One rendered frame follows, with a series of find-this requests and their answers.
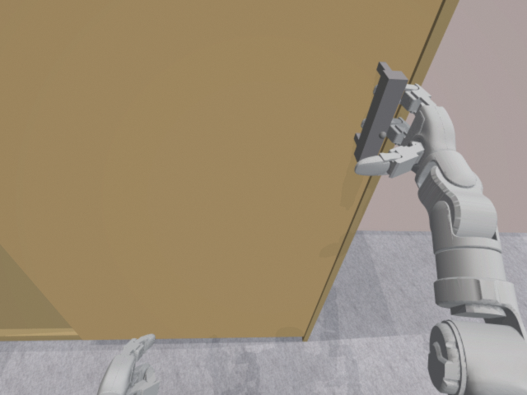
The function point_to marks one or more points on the robot left hand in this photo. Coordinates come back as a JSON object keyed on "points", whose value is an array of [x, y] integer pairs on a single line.
{"points": [[123, 378]]}

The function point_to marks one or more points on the robot right hand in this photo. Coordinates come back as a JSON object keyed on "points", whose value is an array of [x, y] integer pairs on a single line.
{"points": [[432, 130]]}

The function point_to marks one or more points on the handle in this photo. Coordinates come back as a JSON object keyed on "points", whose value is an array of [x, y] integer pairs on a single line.
{"points": [[386, 99]]}

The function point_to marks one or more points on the right robot forearm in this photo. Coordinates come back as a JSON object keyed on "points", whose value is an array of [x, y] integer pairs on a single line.
{"points": [[471, 279]]}

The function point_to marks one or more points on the wardrobe door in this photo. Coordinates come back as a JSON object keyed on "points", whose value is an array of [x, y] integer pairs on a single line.
{"points": [[186, 168], [22, 304]]}

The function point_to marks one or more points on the right robot upper arm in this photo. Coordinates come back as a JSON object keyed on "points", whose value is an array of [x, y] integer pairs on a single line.
{"points": [[468, 358]]}

